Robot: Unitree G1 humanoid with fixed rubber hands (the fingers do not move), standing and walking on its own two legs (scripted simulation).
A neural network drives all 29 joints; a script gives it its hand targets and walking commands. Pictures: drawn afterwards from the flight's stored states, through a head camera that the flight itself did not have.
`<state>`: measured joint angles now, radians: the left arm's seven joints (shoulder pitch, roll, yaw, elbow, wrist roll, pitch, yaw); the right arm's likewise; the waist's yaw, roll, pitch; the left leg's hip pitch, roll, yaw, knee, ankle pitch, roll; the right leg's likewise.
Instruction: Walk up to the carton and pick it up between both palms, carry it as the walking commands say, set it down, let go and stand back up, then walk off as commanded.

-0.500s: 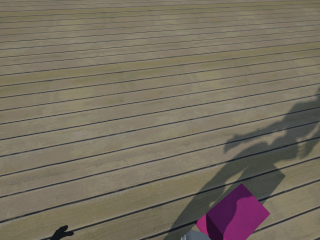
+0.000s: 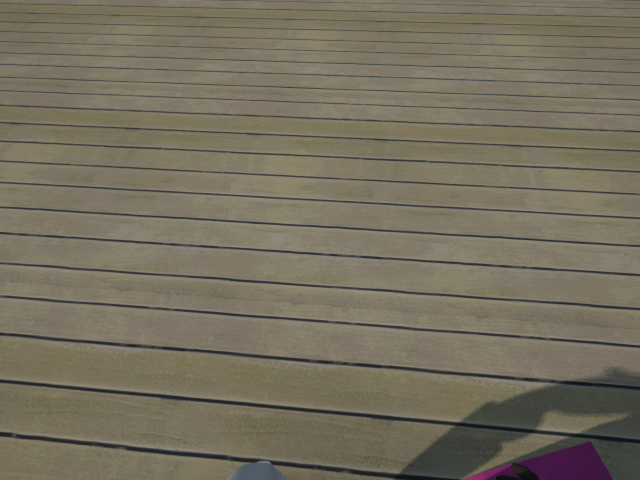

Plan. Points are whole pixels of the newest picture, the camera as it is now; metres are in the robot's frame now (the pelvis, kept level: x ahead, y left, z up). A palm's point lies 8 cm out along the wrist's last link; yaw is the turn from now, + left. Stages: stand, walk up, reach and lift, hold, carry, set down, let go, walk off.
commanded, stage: walk off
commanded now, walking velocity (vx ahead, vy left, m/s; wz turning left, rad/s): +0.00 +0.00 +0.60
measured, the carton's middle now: out of the picture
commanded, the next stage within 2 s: stand in 1.80 s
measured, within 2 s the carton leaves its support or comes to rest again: neither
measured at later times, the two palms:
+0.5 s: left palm out of the picture +0.04 +0.34 -0.11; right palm out of the picture +0.10 -0.21 -0.09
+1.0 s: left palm out of the picture -0.08 +0.28 -0.11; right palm (447, 426) +0.21 -0.16 -0.12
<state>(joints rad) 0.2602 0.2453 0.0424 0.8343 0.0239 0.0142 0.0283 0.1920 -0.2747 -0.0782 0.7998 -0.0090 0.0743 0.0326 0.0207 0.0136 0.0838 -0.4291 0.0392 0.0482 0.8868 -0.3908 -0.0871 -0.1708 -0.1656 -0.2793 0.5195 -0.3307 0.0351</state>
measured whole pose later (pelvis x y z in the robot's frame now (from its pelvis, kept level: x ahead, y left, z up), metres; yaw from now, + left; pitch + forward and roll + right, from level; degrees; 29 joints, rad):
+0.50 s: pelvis -0.01 +0.05 +0.01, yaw +15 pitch +1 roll -3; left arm 0.14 0.28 0.07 0.82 0.02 0.08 0.02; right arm 0.30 -0.26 -0.06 0.81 -0.02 0.03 -0.01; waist -0.04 -0.01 0.03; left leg -0.28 -0.06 -0.07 0.42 -0.15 0.08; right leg -0.41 -0.05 0.00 0.91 -0.39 0.08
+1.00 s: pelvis -0.01 +0.02 +0.00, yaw +35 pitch +2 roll +1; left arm 0.18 0.22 0.04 0.84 0.03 0.02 0.02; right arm 0.22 -0.28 -0.09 0.79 -0.01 0.07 0.04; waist 0.01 0.00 0.07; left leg -0.41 0.03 0.03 0.81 -0.39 -0.08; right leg -0.15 -0.14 -0.23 0.48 -0.34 0.04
